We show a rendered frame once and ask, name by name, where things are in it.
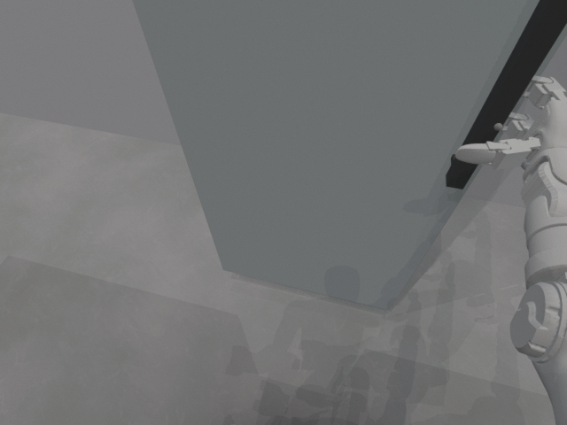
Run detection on robot right upper arm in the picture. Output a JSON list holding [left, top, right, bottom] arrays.
[[510, 281, 567, 425]]

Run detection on fridge door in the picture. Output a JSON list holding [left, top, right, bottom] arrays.
[[132, 0, 567, 310]]

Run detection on robot right forearm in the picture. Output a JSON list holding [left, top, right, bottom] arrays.
[[521, 148, 567, 290]]

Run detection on handle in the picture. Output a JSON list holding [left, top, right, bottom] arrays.
[[446, 0, 567, 189]]

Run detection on right robot hand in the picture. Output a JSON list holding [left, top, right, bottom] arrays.
[[455, 75, 567, 170]]

